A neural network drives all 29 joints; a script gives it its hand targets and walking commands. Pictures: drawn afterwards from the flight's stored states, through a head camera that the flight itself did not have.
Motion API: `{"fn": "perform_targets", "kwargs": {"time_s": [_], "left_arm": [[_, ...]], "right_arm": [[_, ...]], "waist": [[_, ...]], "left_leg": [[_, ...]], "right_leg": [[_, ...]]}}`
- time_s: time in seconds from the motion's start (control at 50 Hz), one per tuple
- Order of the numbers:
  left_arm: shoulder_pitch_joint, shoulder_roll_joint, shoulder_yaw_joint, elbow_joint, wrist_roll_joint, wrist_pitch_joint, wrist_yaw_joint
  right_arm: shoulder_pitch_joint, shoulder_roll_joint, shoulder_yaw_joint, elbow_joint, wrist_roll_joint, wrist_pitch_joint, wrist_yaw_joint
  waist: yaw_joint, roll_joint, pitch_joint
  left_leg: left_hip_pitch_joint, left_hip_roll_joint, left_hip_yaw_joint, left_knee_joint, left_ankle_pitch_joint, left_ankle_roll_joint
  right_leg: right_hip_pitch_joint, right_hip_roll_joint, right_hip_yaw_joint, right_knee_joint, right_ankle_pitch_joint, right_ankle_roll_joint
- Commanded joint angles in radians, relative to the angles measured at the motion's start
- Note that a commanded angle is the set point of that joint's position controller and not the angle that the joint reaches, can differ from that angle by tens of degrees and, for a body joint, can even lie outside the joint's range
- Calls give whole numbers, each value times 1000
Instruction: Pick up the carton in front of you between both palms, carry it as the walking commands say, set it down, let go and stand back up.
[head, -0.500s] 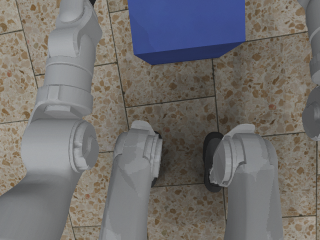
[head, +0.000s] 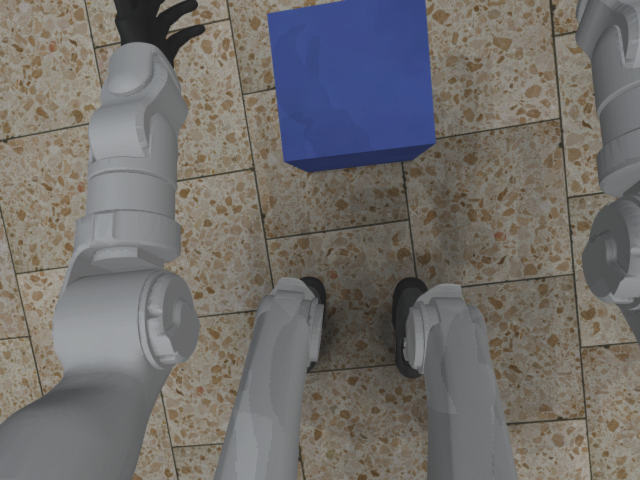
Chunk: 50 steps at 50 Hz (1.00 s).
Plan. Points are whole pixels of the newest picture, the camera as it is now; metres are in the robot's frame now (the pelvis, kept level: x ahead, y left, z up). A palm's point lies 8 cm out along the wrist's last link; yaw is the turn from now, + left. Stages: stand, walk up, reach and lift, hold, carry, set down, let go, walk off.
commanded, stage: set down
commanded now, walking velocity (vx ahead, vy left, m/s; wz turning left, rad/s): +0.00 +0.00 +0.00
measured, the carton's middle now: (353, 100) +0.56 +0.02 -0.41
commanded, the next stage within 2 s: let go in 0.26 s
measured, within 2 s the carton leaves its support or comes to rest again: neither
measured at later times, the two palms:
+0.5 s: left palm (55, 40) +0.50 +0.20 +0.02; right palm out of the picture +0.54 -0.20 +0.02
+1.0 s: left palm out of the picture +0.34 +0.24 +0.14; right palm out of the picture +0.36 -0.22 +0.12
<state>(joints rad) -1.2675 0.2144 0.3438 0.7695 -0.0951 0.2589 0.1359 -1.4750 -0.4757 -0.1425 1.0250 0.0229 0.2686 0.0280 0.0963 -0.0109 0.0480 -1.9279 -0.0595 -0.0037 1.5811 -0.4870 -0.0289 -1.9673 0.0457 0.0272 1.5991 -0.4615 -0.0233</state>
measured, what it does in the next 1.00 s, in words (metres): rises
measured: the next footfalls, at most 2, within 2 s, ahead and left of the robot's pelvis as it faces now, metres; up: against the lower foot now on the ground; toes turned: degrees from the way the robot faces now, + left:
none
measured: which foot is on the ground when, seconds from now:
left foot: down 0.00-1.00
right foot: down 0.00-1.00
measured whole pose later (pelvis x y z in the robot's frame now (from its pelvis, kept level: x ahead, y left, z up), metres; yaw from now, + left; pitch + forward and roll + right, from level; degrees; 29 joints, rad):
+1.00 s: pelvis +0.09 +0.01 +0.22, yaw -3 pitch +21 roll +0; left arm -0.06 0.18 0.09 0.52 -0.02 0.01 -0.07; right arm -0.16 -0.20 -0.15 0.59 -0.04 0.02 0.01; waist 0.06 0.03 -0.05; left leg -0.70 -0.04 -0.04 0.63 -0.29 0.01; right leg -0.72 0.04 0.05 0.63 -0.27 -0.01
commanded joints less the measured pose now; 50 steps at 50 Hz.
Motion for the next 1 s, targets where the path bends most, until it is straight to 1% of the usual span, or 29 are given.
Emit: {"fn": "perform_targets", "kwargs": {"time_s": [0.0, 0.22, 0.3, 0.38, 0.42, 0.46, 0.52, 0.56, 0.6, 0.66, 0.76, 0.84, 0.98], "left_arm": [[-210, 130, 13, -127, 8, -19, -10], [-134, 73, 54, -109, 76, -44, -39], [-70, 55, 66, -111, 120, -59, -61], [77, 66, 54, -143, 167, -79, -100], [169, 80, 35, -171, 188, -91, -127], [266, 95, 8, -205, 200, -105, -155], [381, 106, -36, -250, 194, -125, -187], [457, 104, -61, -265, 179, -137, -201], [539, 97, -83, -268, 162, -151, -213], [665, 78, -113, -259, 135, -174, -225], [862, 55, -158, -254, 100, -217, -226], [1012, 58, -187, -282, 89, -247, -217], [1265, 61, -249, -369, 73, -276, -205]], "right_arm": [[-298, -102, -23, -122, -10, -18, 6], [-217, -64, -95, -76, -79, -47, 31], [-134, -31, -135, -75, -124, -60, 28], [24, 36, -158, -153, -163, -70, -9], [127, 83, -162, -222, -174, -74, -37], [240, 121, -157, -299, -172, -82, -61], [371, 155, -137, -405, -156, -104, -81], [454, 166, -121, -456, -139, -119, -83], [543, 173, -107, -481, -124, -136, -77], [687, 183, -92, -488, -114, -161, -62], [915, 194, -70, -475, -99, -205, -42], [1086, 195, -52, -478, -84, -240, -33], [1348, 189, -9, -544, -55, -280, -19]], "waist": [[37, -160, -1211], [33, -119, -1094], [16, -108, -1090], [5, -102, -1161], [3, -95, -1188], [1, -82, -1184], [-4, -61, -1112], [-8, -48, -1044], [-11, -37, -972], [-20, -27, -876], [-32, -9, -768], [-39, 12, -689], [-41, 26, -514]], "left_leg": [[415, -30, 93, -205, 363, -25], [589, -15, 72, -442, 419, -38], [659, -12, 70, -515, 443, -40], [739, -15, 69, -581, 503, -29], [787, -17, 67, -614, 530, -18], [856, -15, 59, -649, 552, -7], [978, -4, 37, -702, 567, 4], [1064, 6, 23, -734, 571, 6], [1141, 16, 8, -764, 574, 6], [1234, 28, -9, -805, 579, 4], [1368, 40, -35, -858, 628, 1], [1466, 45, -48, -901, 667, -1], [1587, 44, -43, -1010, 643, -4]], "right_leg": [[968, 25, -5, -155, 474, 28], [1046, 21, 8, -405, 490, 25], [1118, 20, 10, -487, 528, 27], [1279, 17, 22, -555, 644, 37], [1355, 15, 29, -587, 698, 43], [1394, 15, 30, -624, 717, 48], [1375, 13, 25, -692, 664, 48], [1346, 10, 16, -738, 605, 47], [1320, 8, 9, -780, 552, 44], [1307, 4, 2, -828, 505, 40], [1335, 1, 3, -886, 494, 37], [1388, 0, 6, -932, 498, 34], [1573, -8, 14, -1030, 500, 26]]}}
